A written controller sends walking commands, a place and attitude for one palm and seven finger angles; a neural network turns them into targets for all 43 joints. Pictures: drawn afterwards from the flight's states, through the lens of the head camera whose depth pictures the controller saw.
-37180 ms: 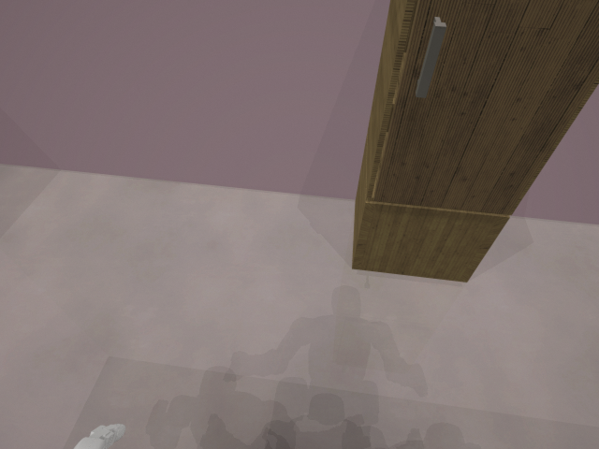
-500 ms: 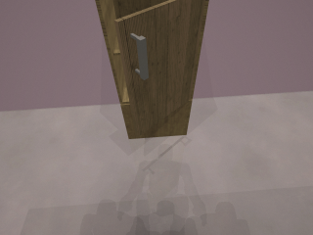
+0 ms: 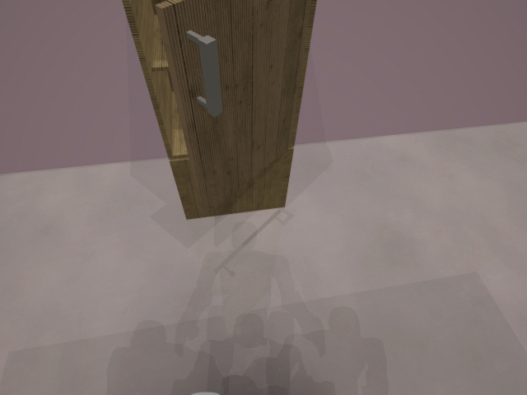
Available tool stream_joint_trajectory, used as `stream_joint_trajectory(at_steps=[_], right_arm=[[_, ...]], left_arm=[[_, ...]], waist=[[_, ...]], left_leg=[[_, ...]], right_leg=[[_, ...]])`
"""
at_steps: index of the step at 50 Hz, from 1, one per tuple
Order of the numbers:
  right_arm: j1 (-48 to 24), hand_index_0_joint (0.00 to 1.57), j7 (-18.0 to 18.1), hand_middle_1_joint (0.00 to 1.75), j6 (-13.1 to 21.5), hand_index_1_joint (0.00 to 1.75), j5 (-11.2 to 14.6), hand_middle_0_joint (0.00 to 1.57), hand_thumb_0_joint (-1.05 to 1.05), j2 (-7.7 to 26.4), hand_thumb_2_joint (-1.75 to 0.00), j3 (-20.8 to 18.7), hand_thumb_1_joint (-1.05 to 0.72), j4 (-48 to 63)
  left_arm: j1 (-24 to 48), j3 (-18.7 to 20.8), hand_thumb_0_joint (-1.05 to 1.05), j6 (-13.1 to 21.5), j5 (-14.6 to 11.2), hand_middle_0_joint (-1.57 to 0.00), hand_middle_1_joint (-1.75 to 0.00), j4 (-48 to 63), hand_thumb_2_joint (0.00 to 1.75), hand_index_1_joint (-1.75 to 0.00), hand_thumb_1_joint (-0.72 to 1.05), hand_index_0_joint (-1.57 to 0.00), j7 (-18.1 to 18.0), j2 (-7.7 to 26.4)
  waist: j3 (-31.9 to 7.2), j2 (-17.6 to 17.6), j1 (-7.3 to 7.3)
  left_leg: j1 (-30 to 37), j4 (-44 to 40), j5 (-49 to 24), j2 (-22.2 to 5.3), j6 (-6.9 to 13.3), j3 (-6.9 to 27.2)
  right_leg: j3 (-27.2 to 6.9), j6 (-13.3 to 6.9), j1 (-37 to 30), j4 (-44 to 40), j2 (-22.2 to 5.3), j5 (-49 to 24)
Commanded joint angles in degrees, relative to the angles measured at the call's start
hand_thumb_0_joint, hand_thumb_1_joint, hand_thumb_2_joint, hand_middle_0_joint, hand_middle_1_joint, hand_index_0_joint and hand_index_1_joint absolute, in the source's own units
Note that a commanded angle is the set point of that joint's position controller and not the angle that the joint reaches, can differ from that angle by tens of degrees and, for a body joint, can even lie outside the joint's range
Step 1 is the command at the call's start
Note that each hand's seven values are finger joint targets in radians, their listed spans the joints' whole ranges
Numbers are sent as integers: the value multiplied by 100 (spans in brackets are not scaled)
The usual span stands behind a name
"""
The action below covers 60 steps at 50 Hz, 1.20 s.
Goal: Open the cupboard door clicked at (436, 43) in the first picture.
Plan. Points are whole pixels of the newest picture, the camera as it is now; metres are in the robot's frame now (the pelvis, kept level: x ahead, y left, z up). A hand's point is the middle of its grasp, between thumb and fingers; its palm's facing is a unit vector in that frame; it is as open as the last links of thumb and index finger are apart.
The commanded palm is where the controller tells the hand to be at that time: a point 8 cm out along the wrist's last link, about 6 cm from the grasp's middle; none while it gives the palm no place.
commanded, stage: walk to a spot facing it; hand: left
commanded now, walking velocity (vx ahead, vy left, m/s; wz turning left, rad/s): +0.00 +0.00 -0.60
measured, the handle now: (204, 75) +0.63 +0.17 +0.12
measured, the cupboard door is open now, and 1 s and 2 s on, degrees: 38 38 38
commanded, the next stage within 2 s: none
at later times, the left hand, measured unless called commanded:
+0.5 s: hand out of the picture +0.13 +0.19 -0.17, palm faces -0.26 -0.92 -0.30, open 7.3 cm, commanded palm none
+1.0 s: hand (195, 347) +0.21 +0.14 -0.17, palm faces -0.52 -0.83 -0.20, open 7.3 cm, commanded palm none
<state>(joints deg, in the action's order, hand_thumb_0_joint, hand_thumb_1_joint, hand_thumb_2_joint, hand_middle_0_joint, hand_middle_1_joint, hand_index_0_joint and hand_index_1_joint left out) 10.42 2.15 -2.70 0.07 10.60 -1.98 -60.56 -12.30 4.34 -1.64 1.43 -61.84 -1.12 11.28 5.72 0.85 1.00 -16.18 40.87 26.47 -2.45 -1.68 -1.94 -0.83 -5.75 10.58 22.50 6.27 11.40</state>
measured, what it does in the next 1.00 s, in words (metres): steps on the spot, turning right: left foot, then right foot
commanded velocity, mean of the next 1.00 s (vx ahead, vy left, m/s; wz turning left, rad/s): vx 0.00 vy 0.00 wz -0.60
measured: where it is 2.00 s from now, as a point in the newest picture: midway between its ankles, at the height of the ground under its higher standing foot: outside the picture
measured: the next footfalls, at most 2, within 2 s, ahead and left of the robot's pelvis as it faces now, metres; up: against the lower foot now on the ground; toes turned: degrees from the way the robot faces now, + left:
left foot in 0.10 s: +0.04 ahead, +0.15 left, +0.00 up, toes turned +0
right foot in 0.44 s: -0.02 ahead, -0.11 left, +0.00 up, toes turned -17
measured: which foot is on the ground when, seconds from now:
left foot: up 0.00-0.08, down 0.10-0.44, up 0.46-0.78, down 0.80-1.00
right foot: down 0.00-0.10, up 0.12-0.42, down 0.44-0.80, up 0.82-1.00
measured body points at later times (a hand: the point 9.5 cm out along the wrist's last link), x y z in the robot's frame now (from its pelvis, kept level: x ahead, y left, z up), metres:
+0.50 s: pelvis -0.02 +0.01 -0.01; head +0.05 -0.04 +0.43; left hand +0.14 +0.24 -0.14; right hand -0.03 -0.25 -0.17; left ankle -0.01 +0.15 -0.71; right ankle -0.06 -0.10 -0.74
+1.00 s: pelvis +0.02 +0.01 +0.00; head +0.10 -0.01 +0.44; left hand +0.24 +0.19 -0.16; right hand -0.06 -0.24 -0.13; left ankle +0.07 +0.13 -0.74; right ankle -0.08 -0.08 -0.67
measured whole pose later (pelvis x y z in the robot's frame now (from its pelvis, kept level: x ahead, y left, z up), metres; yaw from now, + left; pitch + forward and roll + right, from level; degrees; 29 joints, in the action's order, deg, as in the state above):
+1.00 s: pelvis +0.02 +0.01 +0.00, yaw -34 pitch +2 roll -2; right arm 10.7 1.9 -0.9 -1.7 11.5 -1.0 -50.2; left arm -6.6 5.3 -3.8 1.2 -51.7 2.2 15.1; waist 8.1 1.2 1.1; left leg -14.1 28.7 16.4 -5.9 -0.8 -5.9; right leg 0.8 3.5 26.8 57.9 0.1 27.6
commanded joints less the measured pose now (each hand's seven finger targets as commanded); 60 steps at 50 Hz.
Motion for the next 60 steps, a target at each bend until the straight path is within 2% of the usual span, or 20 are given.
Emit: stream_joint_trajectory(at_steps=[1, 3, 5, 6, 11, 17, 20, 22, 23, 25, 37, 38, 40, 42, 46, 54, 55, 56, 57, 60], right_arm=[[416, 20, 90, 30, 134, 30, -14, 20, 0, 465, -90, -147, -90, 395], [776, 20, 134, 30, 199, 30, -44, 20, 0, 610, -90, -172, -90, 331], [814, 20, 195, 30, 248, 30, -183, 20, 0, 1302, -90, -296, -90, 492], [657, 20, 205, 30, 247, 30, -187, 20, 0, 1285, -90, -272, -90, 621], [-24, 20, 158, 30, 290, 30, -201, 20, 0, 1142, -90, -227, -90, 933], [605, 20, 67, 30, 265, 30, -217, 20, 0, 1320, -90, -336, -90, 797], [346, 20, 17, 30, 229, 30, -148, 20, 0, 1383, -90, -386, -90, 923], [-127, 20, -73, 30, 197, 30, -50, 20, 0, 687, -90, -258, -90, 1345], [-350, 20, -46, 30, 132, 30, -62, 20, 0, 823, -90, -238, -90, 1395], [-397, 20, -64, 30, 72, 30, -52, 20, 0, 820, -90, -271, -90, 1300], [86, 20, -7, 30, 200, 30, 21, 20, 0, 726, -90, -248, -90, 1206], [336, 20, 25, 30, 252, 30, 2, 20, 0, 881, -90, -266, -90, 1107], [583, 20, 95, 30, 315, 30, -147, 20, 0, 1774, -90, -396, -90, 1182], [240, 20, 99, 30, 292, 30, -229, 20, 0, 1574, -90, -306, -90, 1410], [23, 20, 110, 30, 304, 30, -198, 20, 0, 1271, -90, -222, -90, 1468], [360, 20, -6, 30, 236, 30, -147, 20, 0, 1518, -90, -366, -90, 1274], [261, 20, -37, 30, 222, 30, -104, 20, 0, 1414, -90, -359, -90, 1326], [147, 20, -97, 30, 214, 30, -27, 20, 0, 933, -90, -266, -90, 1534], [-328, 20, -97, 30, 180, 30, -63, 20, 0, 874, -90, -190, -90, 1741], [-495, 20, -163, 30, 187, 30, -90, 20, 0, 1002, -90, -259, -90, 1593]], left_arm=[[-1, 241, 0, 36, -8, -20, -30, 456, 90, -30, 90, -20, -47, 1094], [238, 192, 0, 3, -60, -20, -30, 612, 90, -30, 90, -20, 24, 924], [265, 145, 0, -33, -86, -20, -30, 864, 90, -30, 90, -20, 109, 593], [311, 179, 0, -62, -41, -20, -30, 914, 90, -30, 90, -20, 137, 748], [193, 234, 0, -178, -9, -20, -30, 893, 90, -30, 90, -20, 310, 519], [489, 97, 0, -66, -22, -20, -30, 1122, 90, -30, 90, -20, 300, 472], [-17, 151, 0, -2, -25, -20, -30, 1013, 90, -30, 90, -20, 272, 662], [-558, 383, 0, 112, 81, -20, -30, 885, 90, -30, 90, -20, 113, 1798], [-749, 398, 0, 99, 8, -20, -30, 813, 90, -30, 90, -20, 45, 1893], [-166, 328, 0, 50, 22, -20, -30, 1006, 90, -30, 90, -20, -16, 1490], [356, 284, 0, 13, -16, -20, -30, 1232, 90, -30, 90, -20, 13, 1345], [441, 238, 0, -5, -54, -20, -30, 1290, 90, -30, 90, -20, 28, 1173], [277, 137, 0, -31, -118, -20, -30, 1474, 90, -30, 90, -20, 113, 717], [345, 192, 0, -61, -32, -20, -30, 1528, 90, -30, 90, -20, 182, 872], [386, 180, 0, -120, -18, -20, -30, 1383, 90, -30, 90, -20, 330, 694], [254, 92, 0, 5, -43, -20, -30, 1369, 90, -30, 90, -20, 341, 698], [-202, 155, 0, 42, -22, -20, -30, 1229, 90, -30, 90, -20, 305, 918], [-639, 289, 0, 117, 52, -20, -30, 1106, 90, -30, 90, -20, 219, 1595], [-887, 370, 0, 101, -11, -20, -30, 1000, 90, -30, 90, -20, 142, 2002], [-202, 279, 0, 131, -20, -20, -30, 1196, 90, -30, 90, -20, 30, 1414]], waist=[[-596, 159, -200], [-549, -107, -373], [-341, -1907, -347], [-354, -1224, -267], [-233, -771, 76], [-701, -1239, -287], [-880, -942, 25], [-863, 1814, 366], [-887, 1669, 533], [-630, 1496, 182], [-817, 817, -306], [-908, 405, -421], [-1075, -2128, -398], [-719, -1012, -244], [-686, -1273, -75], [-962, -1106, -63], [-1136, -586, 186], [-1310, 1365, 410], [-1057, 1971, 642], [-387, 1322, 231]], left_leg=[[179, -723, -601, -73, -32, 88], [1092, -1817, -1172, -353, 94, 258], [1135, -2888, -1741, -2288, 1045, 2263], [747, -2730, -1931, -2442, 1328, 2094], [480, -2599, -1736, -1564, 969, 679], [1161, -1865, -3514, -1670, 894, 83], [740, -1072, -3231, -1484, 482, -315], [-1551, 1115, 684, -217, -216, -918], [-1813, 2055, 1120, -196, -159, -89], [-1940, 2521, 383, -335, -167, 251], [218, -792, -937, 165, -183, 59], [1006, -1540, -1448, -36, -135, 139], [1634, -2459, -2868, -2485, 949, 2528], [730, -2416, -2765, -2434, 1379, 2134], [1058, -1945, -3981, -1489, 864, 449], [981, -1004, -3898, -1536, 478, -274], [404, -326, -3012, -1336, 218, -476], [-1090, 942, -551, -594, -111, -963], [-2166, 2073, 1475, -136, -227, -454], [-2503, 2573, 161, -451, -213, 266]], right_leg=[[-1847, -487, -135, -145, -1772, -2022], [-1451, -15, 795, 242, -1247, -1052], [-129, 565, 1866, 2402, -225, 2057], [-298, 600, 1637, 3335, -479, 2173], [12, 833, 1751, 3866, -684, 1375], [519, 773, 1133, 2027, -640, 1516], [583, 636, 27, 460, -614, 191], [-2428, -259, -1259, -497, -2709, -2690], [-2443, -734, -1191, -264, -2922, -3195], [-2200, -667, -618, -357, -2242, -1489], [-2009, -180, 234, 452, -1497, -2283], [-1808, 87, 749, 749, -1225, -1772], [-256, 778, 2050, 2992, -200, 2637], [-344, 839, 1977, 4240, -558, 2368], [61, 963, 2061, 4128, -718, 1602], [691, 683, 288, 732, -543, 412], [422, 550, -645, 5, -743, -316], [-1548, 20, -1726, -560, -2121, -1049], [-2785, -644, -1705, -556, -2929, -1609], [-2387, -652, -896, -774, -2244, 356]])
